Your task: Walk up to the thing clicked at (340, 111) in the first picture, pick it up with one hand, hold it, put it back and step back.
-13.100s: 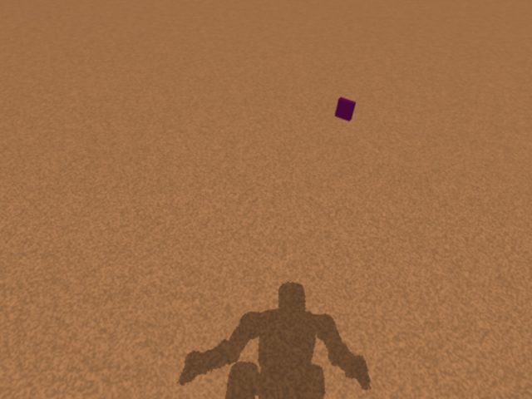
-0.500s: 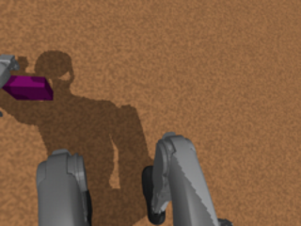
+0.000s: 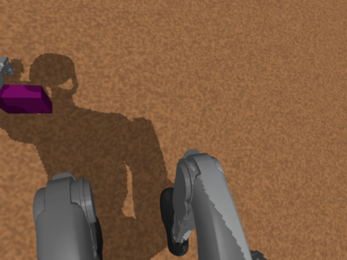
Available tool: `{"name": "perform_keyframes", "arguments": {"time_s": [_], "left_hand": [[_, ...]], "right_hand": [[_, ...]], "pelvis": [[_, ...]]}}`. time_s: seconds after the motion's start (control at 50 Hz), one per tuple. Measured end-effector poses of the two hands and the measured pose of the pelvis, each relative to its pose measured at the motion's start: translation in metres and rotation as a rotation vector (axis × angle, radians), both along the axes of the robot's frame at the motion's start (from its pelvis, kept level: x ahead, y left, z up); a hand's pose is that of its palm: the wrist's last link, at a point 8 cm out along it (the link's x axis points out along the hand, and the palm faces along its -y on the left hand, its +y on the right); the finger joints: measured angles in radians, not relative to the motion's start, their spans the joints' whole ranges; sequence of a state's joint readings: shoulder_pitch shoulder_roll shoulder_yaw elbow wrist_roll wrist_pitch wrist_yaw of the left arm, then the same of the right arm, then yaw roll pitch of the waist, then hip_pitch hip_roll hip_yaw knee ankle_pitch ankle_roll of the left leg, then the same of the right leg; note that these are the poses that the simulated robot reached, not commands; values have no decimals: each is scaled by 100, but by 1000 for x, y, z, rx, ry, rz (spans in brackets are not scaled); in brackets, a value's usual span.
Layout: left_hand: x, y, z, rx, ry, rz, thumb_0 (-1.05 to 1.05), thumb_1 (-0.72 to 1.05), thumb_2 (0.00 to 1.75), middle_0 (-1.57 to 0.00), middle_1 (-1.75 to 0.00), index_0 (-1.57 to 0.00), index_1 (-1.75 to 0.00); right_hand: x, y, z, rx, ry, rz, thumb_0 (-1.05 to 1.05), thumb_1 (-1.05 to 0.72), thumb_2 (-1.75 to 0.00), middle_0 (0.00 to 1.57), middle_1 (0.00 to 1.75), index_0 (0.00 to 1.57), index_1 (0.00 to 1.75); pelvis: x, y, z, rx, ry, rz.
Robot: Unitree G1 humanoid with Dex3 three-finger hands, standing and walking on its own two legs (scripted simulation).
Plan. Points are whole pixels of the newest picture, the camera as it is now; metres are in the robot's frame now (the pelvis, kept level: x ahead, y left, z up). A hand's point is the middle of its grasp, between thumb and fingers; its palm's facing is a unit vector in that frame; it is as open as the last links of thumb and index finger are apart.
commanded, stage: rise first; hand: left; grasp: from above
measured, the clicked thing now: (23, 100) +0.53 +0.28 -0.28
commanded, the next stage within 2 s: approach in 1.14 s
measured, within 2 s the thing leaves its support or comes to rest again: neither
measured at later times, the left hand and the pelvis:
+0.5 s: hand out of the picture +0.49 +0.30 -0.16, palm faces -0.46 -0.01 -0.89, open 13.6 cm; pelvis +0.00 +0.00 -0.01, yaw +0 degrees
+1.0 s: hand out of the picture +0.48 +0.31 -0.15, palm faces -0.47 -0.01 -0.88, open 13.7 cm; pelvis +0.00 +0.00 +0.00, yaw +0 degrees
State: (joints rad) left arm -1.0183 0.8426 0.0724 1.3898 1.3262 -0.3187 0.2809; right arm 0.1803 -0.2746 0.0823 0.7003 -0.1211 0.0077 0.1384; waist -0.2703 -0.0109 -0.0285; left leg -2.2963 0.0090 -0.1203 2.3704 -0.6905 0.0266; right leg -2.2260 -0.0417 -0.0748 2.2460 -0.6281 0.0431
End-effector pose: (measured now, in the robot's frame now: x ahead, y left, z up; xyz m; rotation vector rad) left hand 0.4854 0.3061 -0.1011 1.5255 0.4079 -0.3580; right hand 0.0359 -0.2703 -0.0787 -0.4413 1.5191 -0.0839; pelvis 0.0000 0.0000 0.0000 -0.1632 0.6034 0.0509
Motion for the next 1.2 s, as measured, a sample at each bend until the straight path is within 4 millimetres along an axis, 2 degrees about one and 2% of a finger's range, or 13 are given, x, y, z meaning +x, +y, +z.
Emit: {"name": "perform_keyframes", "arguments": {"time_s": [0.38,0.8,1.2], "left_hand": [[5,-1,-9,0,2,-2,0,-42,91,-17,-94,-17,-92],[7,1,6,3,-5,-1,0,-43,93,-16,-95,-16,-94],[8,0,6,9,-6,-5,0,-48,98,-13,-96,-12,-96]], "right_hand": [[-8,2,-4,1,13,2,0,-93,-91,21,30,20,30],[-4,4,4,-3,-10,-6,0,-92,-90,21,30,20,30],[-10,5,4,-5,-5,-4,0,-92,-90,21,30,20,30]], "pelvis": [[-1,0,-8,-4,-9,-3],[-1,2,0,-10,-2,0],[-4,2,-2,-9,-7,1]]}}
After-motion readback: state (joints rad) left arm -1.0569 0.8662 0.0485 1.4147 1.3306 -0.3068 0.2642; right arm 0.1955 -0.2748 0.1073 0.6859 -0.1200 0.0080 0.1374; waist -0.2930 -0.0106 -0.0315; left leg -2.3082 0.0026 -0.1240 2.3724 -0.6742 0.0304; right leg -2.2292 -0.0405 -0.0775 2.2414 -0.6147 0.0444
